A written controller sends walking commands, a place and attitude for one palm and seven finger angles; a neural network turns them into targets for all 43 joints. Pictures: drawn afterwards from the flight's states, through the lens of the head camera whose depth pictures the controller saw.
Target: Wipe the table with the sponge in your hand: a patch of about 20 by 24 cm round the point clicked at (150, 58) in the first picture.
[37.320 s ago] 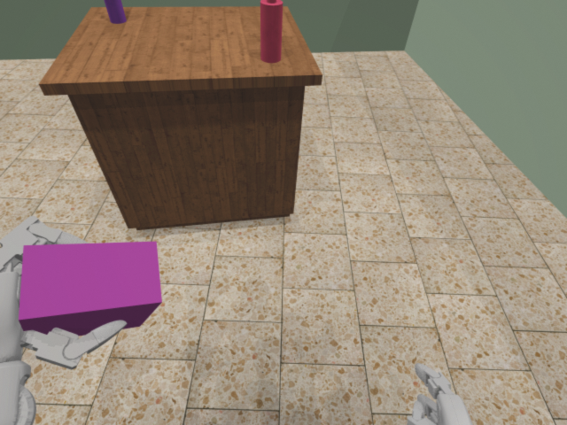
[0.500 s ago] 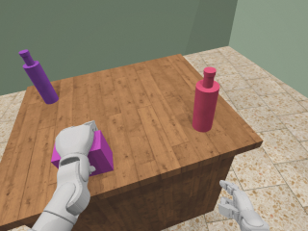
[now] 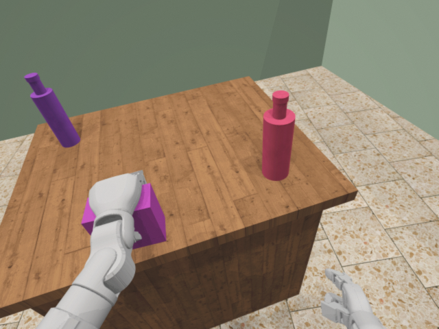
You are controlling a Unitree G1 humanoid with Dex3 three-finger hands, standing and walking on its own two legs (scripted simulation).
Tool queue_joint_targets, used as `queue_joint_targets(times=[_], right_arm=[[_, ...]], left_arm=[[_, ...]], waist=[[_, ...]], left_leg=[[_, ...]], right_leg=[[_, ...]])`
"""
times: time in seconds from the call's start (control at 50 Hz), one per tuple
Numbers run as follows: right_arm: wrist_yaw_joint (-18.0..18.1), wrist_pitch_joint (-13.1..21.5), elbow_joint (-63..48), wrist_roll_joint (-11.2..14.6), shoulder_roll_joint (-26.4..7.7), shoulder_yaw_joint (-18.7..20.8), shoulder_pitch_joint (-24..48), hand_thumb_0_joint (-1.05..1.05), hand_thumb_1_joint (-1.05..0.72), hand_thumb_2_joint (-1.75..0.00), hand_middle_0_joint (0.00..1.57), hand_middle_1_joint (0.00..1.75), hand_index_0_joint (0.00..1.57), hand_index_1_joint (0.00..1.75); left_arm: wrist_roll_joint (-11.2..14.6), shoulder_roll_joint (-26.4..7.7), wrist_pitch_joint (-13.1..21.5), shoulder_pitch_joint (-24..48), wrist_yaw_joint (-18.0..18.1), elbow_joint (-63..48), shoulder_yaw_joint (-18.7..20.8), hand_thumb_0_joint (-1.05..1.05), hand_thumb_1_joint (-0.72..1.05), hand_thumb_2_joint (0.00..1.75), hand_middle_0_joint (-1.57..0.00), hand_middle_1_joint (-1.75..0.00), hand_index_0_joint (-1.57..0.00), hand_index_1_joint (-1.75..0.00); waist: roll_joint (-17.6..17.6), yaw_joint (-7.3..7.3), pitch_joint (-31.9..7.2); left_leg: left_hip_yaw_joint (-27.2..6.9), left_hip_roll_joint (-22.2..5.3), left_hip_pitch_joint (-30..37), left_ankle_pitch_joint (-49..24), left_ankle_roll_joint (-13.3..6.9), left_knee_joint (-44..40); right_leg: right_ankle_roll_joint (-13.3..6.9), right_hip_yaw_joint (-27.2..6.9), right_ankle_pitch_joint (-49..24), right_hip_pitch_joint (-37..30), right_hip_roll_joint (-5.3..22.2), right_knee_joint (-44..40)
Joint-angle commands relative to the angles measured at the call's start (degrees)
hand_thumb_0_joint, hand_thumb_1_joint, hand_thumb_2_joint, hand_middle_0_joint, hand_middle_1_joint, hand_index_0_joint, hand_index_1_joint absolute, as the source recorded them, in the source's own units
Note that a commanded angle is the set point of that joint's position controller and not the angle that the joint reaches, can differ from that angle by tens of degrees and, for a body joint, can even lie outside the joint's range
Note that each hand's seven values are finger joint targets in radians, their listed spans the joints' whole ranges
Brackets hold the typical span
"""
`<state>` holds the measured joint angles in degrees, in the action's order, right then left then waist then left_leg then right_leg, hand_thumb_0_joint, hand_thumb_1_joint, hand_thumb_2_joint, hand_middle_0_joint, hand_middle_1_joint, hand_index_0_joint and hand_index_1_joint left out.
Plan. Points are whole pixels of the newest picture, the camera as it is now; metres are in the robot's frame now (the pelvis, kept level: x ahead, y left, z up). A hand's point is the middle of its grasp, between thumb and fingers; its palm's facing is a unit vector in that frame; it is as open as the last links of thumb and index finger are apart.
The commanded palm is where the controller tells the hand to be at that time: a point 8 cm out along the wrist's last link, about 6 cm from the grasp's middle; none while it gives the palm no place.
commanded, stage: slide across to the third lane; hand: left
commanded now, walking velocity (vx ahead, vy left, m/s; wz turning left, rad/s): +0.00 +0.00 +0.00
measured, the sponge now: (131, 225) +0.30 +0.23 +0.03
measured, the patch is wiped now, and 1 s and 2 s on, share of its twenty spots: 0.85 0.90 1.00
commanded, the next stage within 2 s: wipe forward along the third lane in 0.26 s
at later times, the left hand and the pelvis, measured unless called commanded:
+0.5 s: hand (153, 204) +0.32 +0.18 +0.08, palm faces +0.02 -0.07 -1.00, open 10.4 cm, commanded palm +0.31 +0.18 +0.12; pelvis -0.01 -0.02 +0.00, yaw +0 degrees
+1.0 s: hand (155, 181) +0.38 +0.20 +0.08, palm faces -0.05 -0.03 -1.00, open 10.4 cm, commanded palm +0.36 +0.20 +0.11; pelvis -0.01 -0.02 +0.00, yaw -1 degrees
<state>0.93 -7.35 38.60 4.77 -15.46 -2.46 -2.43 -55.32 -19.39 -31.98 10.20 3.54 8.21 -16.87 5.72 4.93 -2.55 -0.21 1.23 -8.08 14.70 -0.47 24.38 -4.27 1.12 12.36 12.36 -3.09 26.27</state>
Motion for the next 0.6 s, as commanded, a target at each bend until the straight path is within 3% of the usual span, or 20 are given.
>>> queue_joint_targets(times=[0.0, 0.02, 0.06, 0.08, 0.16, 0.22, 0.26, 0.28, 0.32, 0.36, 0.42, 0.46, 0.48, 0.5, 0.52, 0.54, 0.56, 0.58], right_arm=[[0.6, 3.8, -9.9, 0.4, -4.8, 2.0, 13.1, 0.0, -0.9, -0.9, 0.2, 0.3, 0.2, 0.3], [0.6, 3.8, -10.0, 0.4, -4.9, 2.0, 12.9, 0.0, -0.9, -0.9, 0.2, 0.3, 0.2, 0.3], [0.4, 3.8, -10.0, 0.2, -5.1, 2.3, 13.1, 0.0, -0.9, -0.9, 0.2, 0.3, 0.2, 0.3], [0.3, 3.9, -10.3, 0.3, -4.7, 2.2, 13.0, 0.0, -0.9, -0.9, 0.2, 0.3, 0.2, 0.3], [0.3, 3.7, -10.0, 0.4, -4.7, 2.2, 13.5, 0.0, -0.9, -0.9, 0.2, 0.3, 0.2, 0.3], [0.0, 3.5, -9.6, 0.5, -4.6, 2.3, 13.3, 0.0, -0.9, -0.9, 0.2, 0.3, 0.2, 0.3], [-0.2, 3.5, -9.9, 0.5, -4.6, 2.4, 13.7, 0.0, -0.9, -0.9, 0.2, 0.3, 0.2, 0.3], [-0.4, 3.5, -10.0, 0.4, -4.3, 2.4, 13.8, 0.0, -0.9, -0.9, 0.2, 0.3, 0.2, 0.3], [-0.5, 3.1, -9.8, 0.5, -4.4, 2.4, 13.9, 0.0, -0.9, -0.9, 0.2, 0.3, 0.2, 0.3], [-0.3, 2.7, -9.5, 0.4, -4.8, 2.4, 14.2, 0.0, -0.9, -0.9, 0.2, 0.3, 0.2, 0.3], [0.2, 2.2, -8.7, 0.7, -4.7, 2.0, 13.9, 0.0, -0.9, -0.9, 0.2, 0.3, 0.2, 0.3], [0.9, 1.8, -8.1, 0.7, -5.1, 1.9, 14.0, 0.0, -0.9, -0.9, 0.2, 0.3, 0.2, 0.3], [1.2, 1.9, -8.2, 0.7, -4.7, 1.8, 13.6, 0.0, -0.9, -0.9, 0.2, 0.3, 0.2, 0.3], [1.6, 1.9, -7.5, 0.7, -5.0, 1.7, 12.9, 0.0, -0.9, -0.9, 0.2, 0.3, 0.2, 0.3], [1.8, 1.9, -7.5, 0.7, -5.1, 1.6, 12.4, 0.0, -0.9, -0.9, 0.2, 0.3, 0.2, 0.3], [2.1, 1.7, -7.1, 0.6, -5.3, 1.7, 11.9, 0.0, -0.9, -0.9, 0.2, 0.3, 0.2, 0.3], [2.2, 1.6, -7.4, 0.5, -5.5, 1.7, 12.0, 0.0, -0.9, -0.9, 0.2, 0.3, 0.2, 0.3], [2.2, 1.6, -7.7, 0.6, -5.1, 1.6, 11.4, 0.0, -0.9, -0.9, 0.2, 0.3, 0.2, 0.3]], left_arm=[[2.0, -0.8, 2.3, 16.6, 0.8, -5.2, 0.3, 0.0, 0.1, 1.3, -1.2, -1.6, -1.2, -1.6], [2.2, 0.7, 2.4, 16.3, 0.7, -5.3, -0.8, 0.0, 0.1, 1.3, -1.2, -1.6, -1.2, -1.6], [2.2, -1.0, 2.6, 15.9, 0.8, -5.6, 0.9, 0.0, 0.1, 1.3, -1.2, -1.6, -1.2, -1.6], [2.4, 1.3, 2.7, 16.6, 0.9, -5.3, -1.2, 0.0, 0.1, 1.3, -1.2, -1.6, -1.2, -1.6], [2.7, 1.1, 2.9, 18.9, 1.3, -4.6, -0.9, 0.0, 0.1, 1.3, -1.2, -1.6, -1.2, -1.6], [2.6, 3.7, 2.3, 18.9, 1.9, -2.3, -3.0, 0.0, 0.1, 1.3, -1.2, -1.6, -1.2, -1.6], [2.8, 2.5, 2.3, 18.7, 2.4, -2.7, -1.3, 0.0, 0.1, 1.3, -1.2, -1.6, -1.2, -1.6], [2.8, 4.4, 2.1, 18.9, 2.6, -2.4, -3.3, 0.0, 0.1, 1.3, -1.2, -1.6, -1.2, -1.6], [2.8, 3.9, 1.4, 18.6, 2.9, -1.1, -2.7, 0.0, 0.1, 1.3, -1.2, -1.6, -1.2, -1.6], [2.4, 0.4, 0.9, 20.3, 3.4, -0.2, 0.8, 0.0, 0.1, 1.3, -1.2, -1.6, -1.2, -1.6], [1.9, 2.3, -0.5, 24.3, 3.6, 4.6, -1.4, 0.0, 0.1, 1.3, -1.2, -1.6, -1.2, -1.6], [1.2, -2.4, -1.0, 27.1, 3.7, 6.9, 2.5, 0.0, 0.1, 1.3, -1.2, -1.6, -1.2, -1.6], [1.1, 0.0, -1.0, 29.4, 3.5, 7.9, 0.0, 0.0, 0.1, 1.3, -1.2, -1.6, -1.2, -1.6], [0.7, -1.5, -1.2, 29.7, 3.4, 11.1, 1.2, 0.0, 0.1, 1.3, -1.2, -1.6, -1.2, -1.6], [0.6, -0.2, -1.0, 31.2, 3.0, 11.7, -0.2, 0.0, 0.1, 1.3, -1.2, -1.6, -1.2, -1.6], [0.0, -2.4, -0.9, 31.0, 2.8, 13.6, 1.7, 0.0, 0.1, 1.3, -1.2, -1.6, -1.2, -1.6], [-0.2, -4.3, -0.6, 30.1, 2.8, 14.1, 3.9, 0.0, 0.1, 1.3, -1.2, -1.6, -1.2, -1.6], [0.0, -1.6, -0.3, 31.0, 2.6, 14.6, 1.6, 0.0, 0.1, 1.3, -1.2, -1.6, -1.2, -1.6]], waist=[[-9.2, -1.44, -7.7], [-9.4, -1.48, -8.2], [-9.7, -1.08, -9.3], [-10.0, -1.34, -9.2], [-10.8, -1.57, -9.1], [-11.0, -1.68, -8.3], [-11.5, -0.97, -9.6], [-11.0, -1.26, -9.9], [-11.8, -1.07, -9.4], [-11.7, -0.78, -9.2], [-12.0, -1.85, -7.0], [-11.1, -1.79, -6.3], [-10.9, -2.44, -6.9], [-11.7, -2.58, -5.7], [-11.3, -2.98, -6.5], [-12.0, -2.73, -7.4], [-10.3, -1.95, -8.4], [-10.2, -2.49, -9.5]], left_leg=[[-1.1, 1.5, -2.9, -6.2, -2.6, -2.8], [-1.0, 1.5, -2.8, -6.5, -2.6, -2.9], [-1.1, 1.6, -2.7, -6.9, -2.6, -2.9], [-0.6, 1.6, -2.9, -7.0, -2.7, -2.5], [-0.5, 1.6, -3.0, -6.0, -2.6, -2.8], [-0.2, 1.5, -3.2, -6.4, -2.5, -2.6], [-0.3, 1.6, -3.2, -6.5, -2.5, -2.7], [0.2, 1.7, -3.1, -6.9, -2.5, -2.4], [0.4, 1.7, -3.7, -6.5, -2.4, -2.3], [0.3, 1.6, -4.3, -5.6, -2.3, -3.0], [0.8, 1.6, -5.0, -4.0, -2.2, -3.0], [0.5, 1.7, -5.8, -2.2, -2.1, -3.6], [1.2, 1.9, -5.9, -2.0, -2.3, -3.1], [1.0, 1.7, -6.4, -1.2, -2.2, -3.1], [1.1, 1.8, -6.7, -1.1, -2.2, -3.0], [0.9, 1.8, -7.0, -1.4, -2.1, -2.7], [0.6, 1.9, -7.5, -1.3, -2.1, -3.1], [1.0, 1.9, -7.5, -2.3, -2.1, -2.5]], right_leg=[[0.4, -5.1, -4.1, -5.3, 1.1, -5.9], [0.5, -5.0, -5.1, -5.7, 1.2, -5.8], [0.4, -6.0, -5.7, -6.3, 1.1, -6.0], [0.7, -5.2, -6.0, -6.4, 1.4, -5.7], [0.8, -6.0, -4.9, -5.9, 1.3, -6.5], [0.9, -5.0, -5.9, -5.5, 1.5, -6.1], [0.8, -5.6, -5.7, -6.2, 1.3, -6.1], [1.0, -5.1, -6.3, -6.5, 1.6, -5.8], [1.1, -5.4, -6.1, -6.5, 1.7, -6.2], [1.0, -6.3, -4.4, -6.7, 1.6, -6.6], [1.2, -5.6, -2.5, -4.6, 1.8, -6.9], [1.1, -7.2, 1.2, -3.8, 1.7, -8.0], [1.4, -6.7, 1.3, -4.1, 2.2, -7.7], [1.3, -6.7, 2.8, -2.8, 2.2, -8.0], [1.5, -6.9, 2.6, -3.1, 2.3, -7.9], [1.3, -7.2, 2.2, -3.3, 2.3, -7.6], [1.1, -7.9, 2.7, -3.8, 2.2, -7.7], [1.2, -7.1, 0.6, -4.7, 2.5, -6.8]])
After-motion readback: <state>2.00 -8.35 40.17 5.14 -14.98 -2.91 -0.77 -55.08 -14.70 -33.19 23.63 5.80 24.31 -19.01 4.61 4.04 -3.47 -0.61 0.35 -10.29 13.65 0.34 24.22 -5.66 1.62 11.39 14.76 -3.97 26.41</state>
